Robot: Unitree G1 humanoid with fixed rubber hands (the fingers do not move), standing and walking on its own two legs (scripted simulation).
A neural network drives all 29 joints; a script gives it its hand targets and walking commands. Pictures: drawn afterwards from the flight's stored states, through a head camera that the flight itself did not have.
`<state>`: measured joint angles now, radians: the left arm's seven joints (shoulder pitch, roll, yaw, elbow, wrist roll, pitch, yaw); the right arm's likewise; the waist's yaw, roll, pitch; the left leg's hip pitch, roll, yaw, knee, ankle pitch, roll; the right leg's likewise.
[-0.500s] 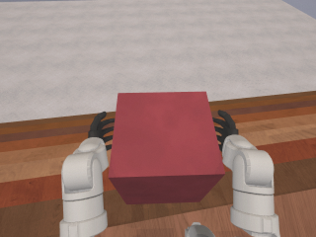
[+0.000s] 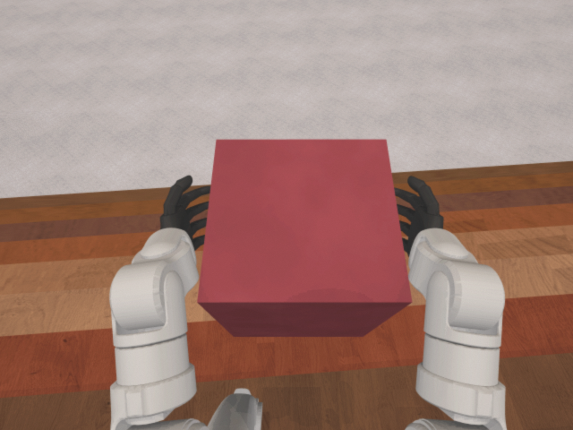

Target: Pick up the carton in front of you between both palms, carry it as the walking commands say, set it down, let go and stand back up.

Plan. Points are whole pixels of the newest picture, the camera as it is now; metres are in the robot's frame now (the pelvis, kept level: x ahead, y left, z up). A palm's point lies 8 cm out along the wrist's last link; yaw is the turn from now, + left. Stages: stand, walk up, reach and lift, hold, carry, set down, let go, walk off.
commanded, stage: carry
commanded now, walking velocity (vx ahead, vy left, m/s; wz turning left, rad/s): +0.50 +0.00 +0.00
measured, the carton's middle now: (299, 251) +0.36 +0.02 +0.03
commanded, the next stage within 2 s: none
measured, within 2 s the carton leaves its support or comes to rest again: neither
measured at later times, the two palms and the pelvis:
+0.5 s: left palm (234, 180) +0.65 +0.18 -0.15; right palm (363, 190) +0.63 -0.12 -0.15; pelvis +0.31 +0.07 -0.23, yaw -2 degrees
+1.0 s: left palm (242, 142) +0.99 +0.23 -0.35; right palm (330, 148) +0.99 -0.07 -0.37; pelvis +0.67 +0.06 -0.43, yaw +0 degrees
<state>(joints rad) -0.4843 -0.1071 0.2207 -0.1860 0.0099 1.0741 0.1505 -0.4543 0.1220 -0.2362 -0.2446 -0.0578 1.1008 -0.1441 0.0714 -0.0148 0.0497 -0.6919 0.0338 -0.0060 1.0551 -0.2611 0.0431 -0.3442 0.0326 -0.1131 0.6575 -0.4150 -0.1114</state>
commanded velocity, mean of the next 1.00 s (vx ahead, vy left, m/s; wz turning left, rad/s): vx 0.50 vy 0.00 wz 0.00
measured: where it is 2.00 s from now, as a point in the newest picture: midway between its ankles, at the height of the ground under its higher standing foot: (296, 229)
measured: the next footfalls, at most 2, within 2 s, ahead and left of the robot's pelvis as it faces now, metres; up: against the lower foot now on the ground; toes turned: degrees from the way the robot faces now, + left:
left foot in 0.24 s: +0.25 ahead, +0.08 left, -0.17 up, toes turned +0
right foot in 0.68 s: +0.59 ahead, +0.00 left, -0.34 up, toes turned +2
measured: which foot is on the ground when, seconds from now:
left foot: up 0.00-0.22, down 0.24-0.68, up 0.70-1.00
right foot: down 0.00-0.24, up 0.26-0.66, down 0.68-1.00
